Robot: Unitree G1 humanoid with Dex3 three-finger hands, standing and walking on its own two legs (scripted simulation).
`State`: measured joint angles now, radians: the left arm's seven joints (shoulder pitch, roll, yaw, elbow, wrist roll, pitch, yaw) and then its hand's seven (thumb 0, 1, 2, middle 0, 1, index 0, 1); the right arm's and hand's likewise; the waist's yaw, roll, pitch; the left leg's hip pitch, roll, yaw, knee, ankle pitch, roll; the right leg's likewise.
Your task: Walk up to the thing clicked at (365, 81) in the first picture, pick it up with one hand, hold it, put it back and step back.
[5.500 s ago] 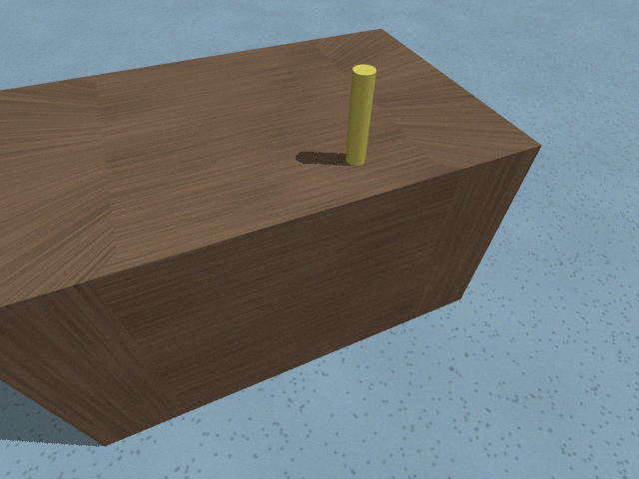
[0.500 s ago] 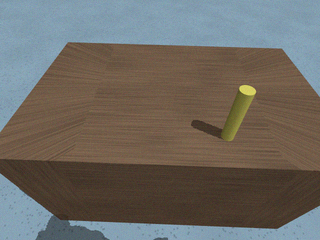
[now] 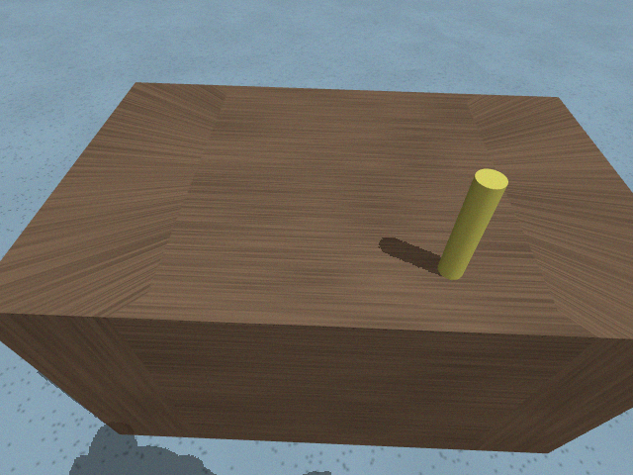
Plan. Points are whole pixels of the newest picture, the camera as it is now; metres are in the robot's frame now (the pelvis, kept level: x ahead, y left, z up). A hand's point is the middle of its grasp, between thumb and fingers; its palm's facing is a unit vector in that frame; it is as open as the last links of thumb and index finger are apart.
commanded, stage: stand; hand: right
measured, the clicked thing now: (468, 230) +0.48 -0.24 +0.02
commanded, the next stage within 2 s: rise first in 0.34 s
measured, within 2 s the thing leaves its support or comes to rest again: neither
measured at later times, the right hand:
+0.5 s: hand out of the picture +0.08 -0.25 -0.16, palm faces +0.00 +0.94 -0.33, open 7.6 cm
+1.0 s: hand (517, 444) +0.19 -0.25 -0.07, palm faces +0.25 +0.90 -0.37, open 16.5 cm
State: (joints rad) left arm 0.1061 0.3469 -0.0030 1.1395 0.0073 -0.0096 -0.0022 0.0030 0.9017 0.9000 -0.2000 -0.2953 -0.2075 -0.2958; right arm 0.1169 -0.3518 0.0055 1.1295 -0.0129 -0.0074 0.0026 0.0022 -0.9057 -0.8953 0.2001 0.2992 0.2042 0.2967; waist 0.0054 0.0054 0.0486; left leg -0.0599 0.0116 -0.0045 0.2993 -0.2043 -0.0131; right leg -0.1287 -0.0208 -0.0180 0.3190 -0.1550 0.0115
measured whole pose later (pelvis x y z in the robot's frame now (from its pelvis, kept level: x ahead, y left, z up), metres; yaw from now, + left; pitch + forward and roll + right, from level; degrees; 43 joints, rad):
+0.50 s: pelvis +0.00 +0.00 +0.00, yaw +0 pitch -1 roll +0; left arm 0.12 0.34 0.00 1.07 -0.03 -0.02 0.01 0.01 0.88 0.88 -0.18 -0.27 -0.19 -0.27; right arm 0.13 -0.34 0.01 1.06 0.03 -0.01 -0.01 0.00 -0.88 -0.87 0.18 0.28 0.19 0.27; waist 0.00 0.00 0.06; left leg -0.10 0.01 0.00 0.34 -0.22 -0.01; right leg -0.17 -0.02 -0.02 0.36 -0.17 0.01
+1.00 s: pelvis +0.01 +0.01 -0.01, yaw +0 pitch +1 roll +0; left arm 0.23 0.23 0.06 0.61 -0.04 -0.06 0.09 0.00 -0.34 0.08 -0.06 -0.05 -0.07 -0.05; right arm 0.28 -0.30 -0.16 0.44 0.04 -0.07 -0.08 0.00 0.32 -0.09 0.05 0.06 0.06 0.05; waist -0.02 -0.02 0.00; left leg -0.16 0.01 0.00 0.43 -0.28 0.00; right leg -0.22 -0.02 -0.01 0.42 -0.22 0.02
